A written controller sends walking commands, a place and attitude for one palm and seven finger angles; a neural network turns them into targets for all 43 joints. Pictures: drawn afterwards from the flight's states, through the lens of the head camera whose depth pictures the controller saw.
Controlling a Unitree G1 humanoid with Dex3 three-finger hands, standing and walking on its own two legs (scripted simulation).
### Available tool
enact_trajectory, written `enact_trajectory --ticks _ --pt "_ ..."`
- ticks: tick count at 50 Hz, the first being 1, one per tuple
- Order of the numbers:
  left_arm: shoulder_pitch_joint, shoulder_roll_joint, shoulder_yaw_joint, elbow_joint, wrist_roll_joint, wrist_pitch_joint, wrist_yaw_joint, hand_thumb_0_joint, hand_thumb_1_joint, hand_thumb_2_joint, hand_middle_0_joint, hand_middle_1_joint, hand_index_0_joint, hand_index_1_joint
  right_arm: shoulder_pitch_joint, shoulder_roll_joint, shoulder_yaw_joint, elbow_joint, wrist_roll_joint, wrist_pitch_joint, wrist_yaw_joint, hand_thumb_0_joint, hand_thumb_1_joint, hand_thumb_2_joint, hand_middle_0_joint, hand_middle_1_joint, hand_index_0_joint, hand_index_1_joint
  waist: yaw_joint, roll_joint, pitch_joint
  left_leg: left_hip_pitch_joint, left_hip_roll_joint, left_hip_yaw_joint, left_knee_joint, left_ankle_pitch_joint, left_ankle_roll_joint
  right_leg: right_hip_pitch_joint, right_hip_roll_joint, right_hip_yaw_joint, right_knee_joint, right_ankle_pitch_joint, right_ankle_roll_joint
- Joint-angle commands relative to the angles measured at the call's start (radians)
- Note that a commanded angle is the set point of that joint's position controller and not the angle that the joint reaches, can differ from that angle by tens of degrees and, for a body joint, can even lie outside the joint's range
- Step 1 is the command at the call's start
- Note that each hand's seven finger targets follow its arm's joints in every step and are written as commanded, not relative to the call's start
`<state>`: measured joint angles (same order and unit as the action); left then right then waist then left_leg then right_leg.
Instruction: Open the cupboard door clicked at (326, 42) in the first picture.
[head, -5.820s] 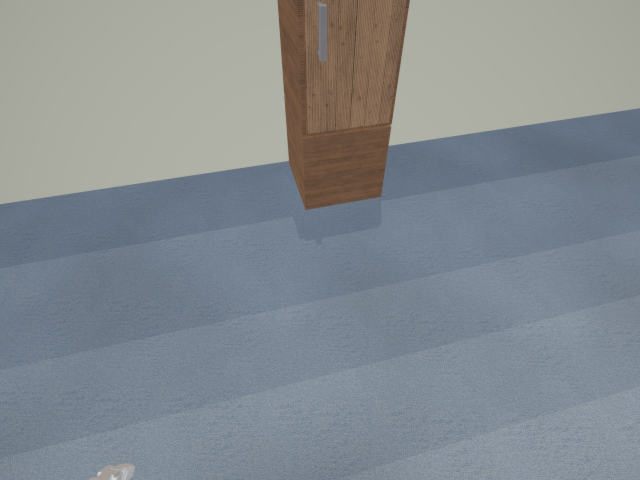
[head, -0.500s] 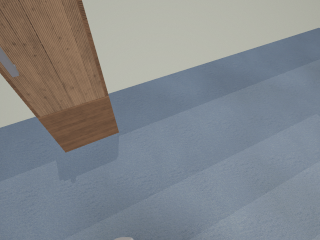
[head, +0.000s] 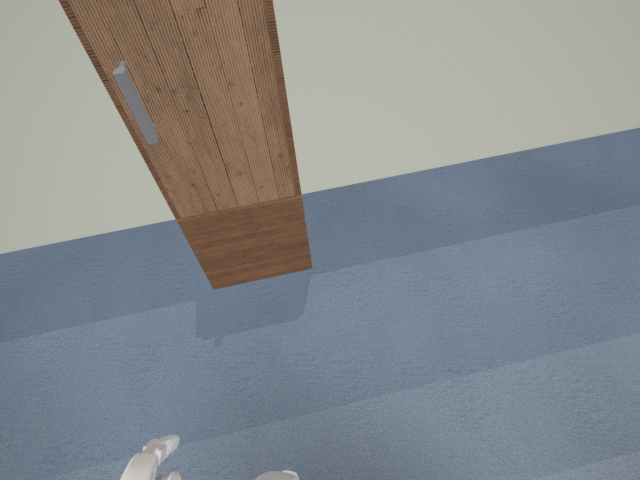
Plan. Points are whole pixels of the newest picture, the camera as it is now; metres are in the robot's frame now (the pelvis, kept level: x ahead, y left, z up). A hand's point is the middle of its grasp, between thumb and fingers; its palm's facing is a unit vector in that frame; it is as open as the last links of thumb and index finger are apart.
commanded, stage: turn to face it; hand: left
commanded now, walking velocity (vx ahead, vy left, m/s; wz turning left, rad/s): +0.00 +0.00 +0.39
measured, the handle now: (138, 103) +0.81 +0.42 +0.04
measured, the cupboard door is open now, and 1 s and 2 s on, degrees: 0 0 0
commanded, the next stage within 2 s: take the last steps up to it in 0.20 s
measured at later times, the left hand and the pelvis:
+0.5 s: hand out of the picture -0.07 +0.25 -0.17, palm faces +0.24 -0.95 -0.21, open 7.4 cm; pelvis -0.02 +0.05 +0.01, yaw +10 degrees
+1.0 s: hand (199, 461) +0.17 +0.20 -0.16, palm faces +0.14 -0.97 -0.21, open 7.4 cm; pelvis +0.10 +0.01 -0.01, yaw +10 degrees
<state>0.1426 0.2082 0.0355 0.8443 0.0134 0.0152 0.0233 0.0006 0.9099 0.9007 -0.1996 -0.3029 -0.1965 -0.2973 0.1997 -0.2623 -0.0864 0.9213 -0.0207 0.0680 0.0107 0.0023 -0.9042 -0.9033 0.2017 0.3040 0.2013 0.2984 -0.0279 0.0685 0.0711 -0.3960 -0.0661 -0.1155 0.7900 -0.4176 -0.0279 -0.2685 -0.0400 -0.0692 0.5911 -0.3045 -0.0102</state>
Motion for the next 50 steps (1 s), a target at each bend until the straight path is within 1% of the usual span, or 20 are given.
enact_trajectory --ticks 1,3,5,13,15,17,18,19,20,21,23,26,37,43,44,46,47,48,49,50 --pt "-0.003 0.192 0.053 -0.065 0.005 -0.02 0.015 0.0 0.9 0.9 -0.2 -0.3 -0.2 -0.3 -0.015 -0.095 -0.031 -0.066 -0.002 -0.011 0.009 0.0 -0.9 -0.9 0.2 0.3 0.2 0.3 0.008 -0.239 -0.041 -0.163 0.069 0.032 0.434 -0.021 -0.018 0.058 -0.315 0.229 -0.302 0.212 -0.107" --pt "0.0 0.162 0.041 -0.062 0.005 -0.026 0.01 0.0 0.9 0.9 -0.2 -0.3 -0.2 -0.3 0.01 -0.077 -0.023 -0.048 -0.002 -0.009 0.016 0.0 -0.9 -0.9 0.2 0.3 0.2 0.3 0.001 -0.247 -0.033 -0.163 0.077 0.067 0.439 0.048 -0.032 0.076 -0.258 0.11 -0.274 0.29 -0.082" --pt "0.039 0.161 0.042 -0.044 0.008 -0.028 0.012 0.0 0.9 0.9 -0.2 -0.3 -0.2 -0.3 -0.001 -0.066 -0.018 -0.039 0.0 -0.007 0.017 0.0 -0.9 -0.9 0.2 0.3 0.2 0.3 0.015 -0.259 -0.032 -0.153 0.086 0.088 0.397 0.065 -0.042 0.098 -0.256 0.071 -0.275 0.312 -0.079" --pt "0.169 0.214 0.06 0.032 0.023 -0.021 0.01 0.0 0.9 0.9 -0.2 -0.3 -0.2 -0.3 -0.107 -0.027 0.012 -0.049 0.013 -0.022 0.009 0.0 -0.9 -0.9 0.2 0.3 0.2 0.3 0.082 -0.287 -0.076 -0.012 0.084 0.171 0.013 -0.053 -0.031 0.176 -0.306 0.072 -0.214 0.496 -0.132" --pt "0.164 0.218 0.062 0.051 0.023 -0.019 0.01 0.0 0.9 0.9 -0.2 -0.3 -0.2 -0.3 -0.071 -0.02 0.018 -0.033 0.016 -0.032 0.003 0.0 -0.9 -0.9 0.2 0.3 0.2 0.3 0.07 -0.282 -0.106 0.067 0.071 0.193 -0.117 -0.024 -0.022 0.177 -0.301 0.06 -0.17 0.527 -0.116" --pt "0.144 0.204 0.058 0.068 0.009 -0.016 0.007 0.0 0.9 0.9 -0.2 -0.3 -0.2 -0.3 0.014 -0.026 0.024 0.001 0.011 -0.048 -0.001 0.0 -0.9 -0.9 0.2 0.3 0.2 0.3 0.025 -0.251 -0.148 0.244 0.067 0.205 -0.334 0.16 -0.009 0.112 -0.263 0.015 -0.12 0.337 -0.047" --pt "0.145 0.168 0.05 0.066 -0.002 -0.011 0.001 0.0 0.9 0.9 -0.2 -0.3 -0.2 -0.3 0.059 -0.073 0.017 0.015 0.007 -0.062 -0.003 0.0 -0.9 -0.9 0.2 0.3 0.2 0.3 0.004 -0.122 -0.176 0.38 0.124 0.144 -0.433 0.201 0.011 0.004 -0.212 -0.031 -0.027 0.138 -0.001" --pt "0.147 0.101 0.036 0.047 -0.005 -0.008 -0.008 0.0 0.9 0.9 -0.2 -0.3 -0.2 -0.3 0.104 -0.171 -0.007 0.018 -0.004 -0.069 -0.005 0.0 -0.9 -0.9 0.2 0.3 0.2 0.3 -0.019 0.168 -0.179 0.485 0.35 -0.156 -0.503 0.179 0.089 -0.223 -0.09 -0.102 0.171 -0.173 0.057" --pt "0.08 0.08 0.023 0.018 0.008 -0.006 -0.009 0.0 0.9 0.9 -0.2 -0.3 -0.2 -0.3 0.148 -0.218 -0.014 0.028 -0.007 -0.062 -0.01 0.0 -0.9 -0.9 0.2 0.3 0.2 0.3 -0.052 0.242 -0.11 0.43 0.461 -0.295 -0.568 0.136 0.19 -0.333 -0.047 -0.06 0.319 -0.331 0.061" --pt "0.036 0.098 0.026 0.022 0.015 -0.003 -0.011 0.0 0.9 0.9 -0.2 -0.3 -0.2 -0.3 0.14 -0.186 -0.008 0.04 -0.011 -0.064 -0.017 0.0 -0.9 -0.9 0.2 0.3 0.2 0.3 -0.055 0.175 -0.044 0.354 0.455 -0.271 -0.599 0.02 0.222 -0.348 -0.072 0.0 0.403 -0.286 0.045" --pt "0.045 0.099 0.03 0.073 0.018 -0.004 -0.025 0.0 0.9 0.9 -0.2 -0.3 -0.2 -0.3 0.08 -0.102 0.02 0.039 -0.007 -0.077 -0.031 0.0 -0.9 -0.9 0.2 0.3 0.2 0.3 -0.015 0.163 0.047 0.267 0.364 -0.191 -0.624 -0.026 0.185 -0.356 -0.079 0.041 0.473 -0.137 0.035" --pt "0.128 0.074 0.02 0.138 0.018 -0.014 -0.04 0.0 0.9 0.9 -0.2 -0.3 -0.2 -0.3 0.088 -0.068 0.029 0.046 0.002 -0.101 -0.035 0.0 -0.9 -0.9 0.2 0.3 0.2 0.3 0.017 0.061 0.031 0.286 0.301 -0.077 -0.634 0.098 0.164 -0.327 -0.072 0.027 0.493 -0.002 0.049" --pt "-0.006 0.04 0.02 0.116 0.011 -0.016 -0.043 0.0 0.9 0.9 -0.2 -0.3 -0.2 -0.3 0.257 -0.036 0.021 0.135 -0.001 -0.128 -0.044 0.0 -0.9 -0.9 0.2 0.3 0.2 0.3 -0.017 0.029 0.086 0.368 0.357 -0.055 -0.66 0.22 0.217 -0.397 -0.096 0.029 0.29 0.059 0.066" --pt "-0.07 0.009 0.017 0.101 0.006 -0.038 -0.048 0.0 0.9 0.9 -0.2 -0.3 -0.2 -0.3 0.298 -0.04 0.021 0.179 -0.013 -0.126 -0.043 0.0 -0.9 -0.9 0.2 0.3 0.2 0.3 -0.032 0.068 0.064 0.353 0.349 -0.006 -0.574 0.375 0.198 -0.251 -0.05 -0.029 0.078 0.024 0.036" --pt "-0.058 0.013 0.02 0.104 0.005 -0.043 -0.047 0.0 0.9 0.9 -0.2 -0.3 -0.2 -0.3 0.3 -0.036 0.021 0.184 -0.014 -0.126 -0.042 0.0 -0.9 -0.9 0.2 0.3 0.2 0.3 -0.024 0.064 0.058 0.326 0.345 -0.003 -0.548 0.388 0.188 -0.192 -0.037 -0.037 0.035 0.025 0.027" --pt "0.081 0.031 0.031 0.153 0.007 -0.055 -0.046 0.0 0.9 0.9 -0.2 -0.3 -0.2 -0.3 0.276 -0.035 0.024 0.187 -0.008 -0.124 -0.042 0.0 -0.9 -0.9 0.2 0.3 0.2 0.3 0.045 0.019 -0.013 0.263 0.296 0.06 -0.395 0.437 0.148 0.049 0.004 -0.069 -0.095 0.1 0.011" --pt "0.198 0.072 0.042 0.196 0.011 -0.066 -0.041 0.0 0.9 0.9 -0.2 -0.3 -0.2 -0.3 0.278 -0.016 0.026 0.19 -0.001 -0.128 -0.037 0.0 -0.9 -0.9 0.2 0.3 0.2 0.3 0.095 -0.058 -0.075 0.164 0.243 0.114 -0.228 0.429 0.112 0.251 -0.028 -0.02 -0.129 0.125 -0.012" --pt "0.338 0.162 0.063 0.235 0.018 -0.078 -0.028 0.0 0.9 0.9 -0.2 -0.3 -0.2 -0.3 0.288 0.033 0.035 0.172 0.01 -0.135 -0.027 0.0 -0.9 -0.9 0.2 0.3 0.2 0.3 0.145 -0.246 -0.178 -0.052 0.151 0.207 0.036 0.189 0.066 0.485 -0.255 0.241 -0.187 0.056 -0.086" --pt "0.417 0.234 0.074 0.247 0.002 -0.075 -0.019 0.0 0.9 0.9 -0.2 -0.3 -0.2 -0.3 0.26 0.039 0.04 0.131 0.013 -0.127 -0.026 0.0 -0.9 -0.9 0.2 0.3 0.2 0.3 0.153 -0.359 -0.206 -0.183 0.08 0.192 0.296 -0.17 0.053 0.496 -0.43 0.515 -0.319 0.07 -0.159" --pt "0.382 0.211 0.07 0.24 -0.005 -0.069 -0.013 0.0 0.9 0.9 -0.2 -0.3 -0.2 -0.3 0.205 0.02 0.029 0.122 0.01 -0.123 -0.026 0.0 -0.9 -0.9 0.2 0.3 0.2 0.3 0.151 -0.234 -0.137 -0.231 0.122 0.119 0.409 -0.142 0.063 0.411 -0.421 0.487 -0.358 0.021 -0.182"
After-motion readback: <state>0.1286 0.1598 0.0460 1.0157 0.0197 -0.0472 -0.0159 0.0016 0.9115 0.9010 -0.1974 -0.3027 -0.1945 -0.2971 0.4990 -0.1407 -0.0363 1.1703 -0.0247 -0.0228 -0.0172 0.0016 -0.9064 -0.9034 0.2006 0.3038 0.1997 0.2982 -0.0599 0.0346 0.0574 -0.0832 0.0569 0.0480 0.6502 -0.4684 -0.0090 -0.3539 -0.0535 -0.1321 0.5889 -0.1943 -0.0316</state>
